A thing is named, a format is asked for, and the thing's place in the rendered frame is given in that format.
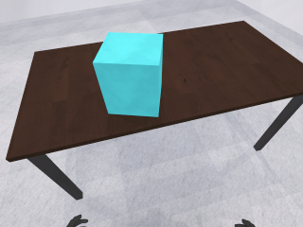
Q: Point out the table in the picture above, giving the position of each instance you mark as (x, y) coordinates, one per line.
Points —
(206, 70)

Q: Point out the left robot hand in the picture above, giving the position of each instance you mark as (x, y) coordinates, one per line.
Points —
(75, 221)

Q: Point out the carton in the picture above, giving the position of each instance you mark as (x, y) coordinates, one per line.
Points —
(129, 71)

